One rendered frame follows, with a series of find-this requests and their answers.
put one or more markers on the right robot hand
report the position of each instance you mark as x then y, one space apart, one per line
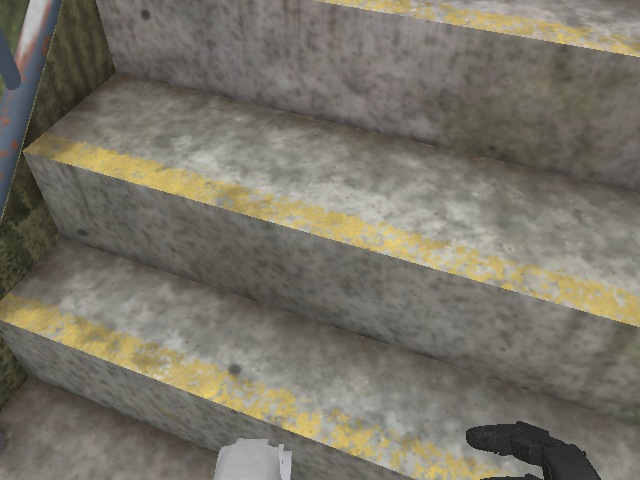
533 445

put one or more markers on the robot left thigh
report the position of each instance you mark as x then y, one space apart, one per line
254 459

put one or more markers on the robot left shin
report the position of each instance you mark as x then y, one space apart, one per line
220 452

